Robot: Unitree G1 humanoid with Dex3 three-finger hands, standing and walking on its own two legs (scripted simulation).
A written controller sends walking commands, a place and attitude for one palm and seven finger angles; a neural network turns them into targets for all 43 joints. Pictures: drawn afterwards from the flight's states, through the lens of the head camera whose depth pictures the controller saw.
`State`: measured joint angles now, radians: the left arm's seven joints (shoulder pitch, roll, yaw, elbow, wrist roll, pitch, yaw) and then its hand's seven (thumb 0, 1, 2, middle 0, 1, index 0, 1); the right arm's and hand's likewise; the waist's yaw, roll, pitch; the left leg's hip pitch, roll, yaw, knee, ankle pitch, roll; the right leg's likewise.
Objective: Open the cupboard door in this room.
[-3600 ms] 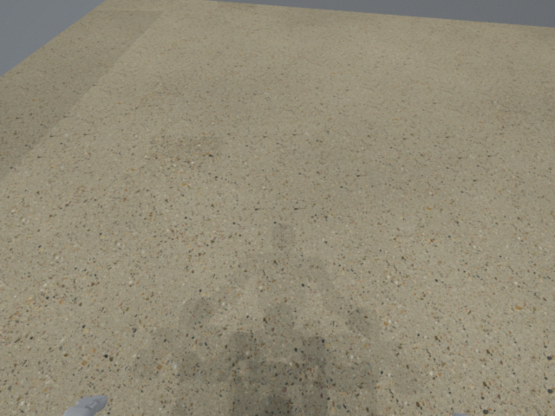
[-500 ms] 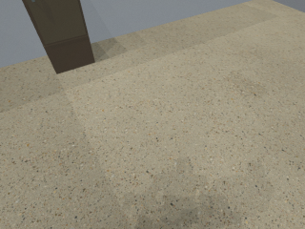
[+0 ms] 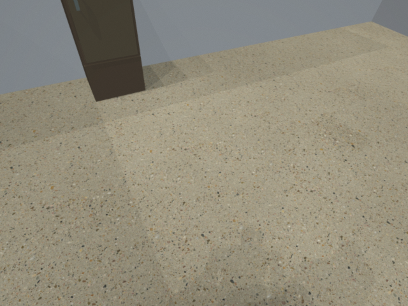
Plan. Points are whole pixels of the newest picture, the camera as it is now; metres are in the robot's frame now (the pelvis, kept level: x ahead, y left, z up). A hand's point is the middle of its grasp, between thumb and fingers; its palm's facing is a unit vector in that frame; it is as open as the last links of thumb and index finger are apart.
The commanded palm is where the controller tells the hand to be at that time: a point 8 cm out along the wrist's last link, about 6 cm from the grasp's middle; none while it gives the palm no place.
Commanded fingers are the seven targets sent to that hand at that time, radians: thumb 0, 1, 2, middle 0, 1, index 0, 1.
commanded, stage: stand and wait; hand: left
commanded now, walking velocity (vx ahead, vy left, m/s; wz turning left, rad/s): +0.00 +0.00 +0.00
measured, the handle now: out of the picture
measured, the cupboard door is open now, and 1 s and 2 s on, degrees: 0 0 0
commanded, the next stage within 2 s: turn or walk to find it in 0.12 s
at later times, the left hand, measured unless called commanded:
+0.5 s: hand out of the picture -0.02 +0.20 -0.18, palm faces +0.16 -0.96 -0.23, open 7.4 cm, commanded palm none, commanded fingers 0.00 0.90 0.90 -0.20 -0.30 -0.20 -0.30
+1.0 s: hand out of the picture -0.01 +0.21 -0.17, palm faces +0.24 -0.94 -0.25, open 7.4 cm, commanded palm none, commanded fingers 0.00 0.90 0.90 -0.20 -0.30 -0.20 -0.30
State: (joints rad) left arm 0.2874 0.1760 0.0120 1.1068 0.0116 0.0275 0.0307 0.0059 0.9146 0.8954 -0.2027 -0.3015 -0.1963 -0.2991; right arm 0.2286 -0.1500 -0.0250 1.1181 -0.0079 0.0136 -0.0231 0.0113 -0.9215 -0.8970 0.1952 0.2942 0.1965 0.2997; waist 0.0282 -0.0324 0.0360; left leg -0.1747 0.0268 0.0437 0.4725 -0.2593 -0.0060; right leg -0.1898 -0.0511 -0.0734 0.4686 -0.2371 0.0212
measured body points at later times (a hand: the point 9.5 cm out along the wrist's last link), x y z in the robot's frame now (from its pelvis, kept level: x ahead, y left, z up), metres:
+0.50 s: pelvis -0.02 +0.00 -0.01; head +0.00 +0.01 +0.44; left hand -0.02 +0.25 -0.16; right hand +0.02 -0.23 -0.17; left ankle -0.02 +0.12 -0.72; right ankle +0.01 -0.13 -0.74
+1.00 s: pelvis -0.01 +0.01 +0.00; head +0.00 +0.00 +0.44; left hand -0.02 +0.26 -0.15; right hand +0.09 -0.20 -0.16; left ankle -0.03 +0.12 -0.74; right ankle -0.01 -0.10 -0.74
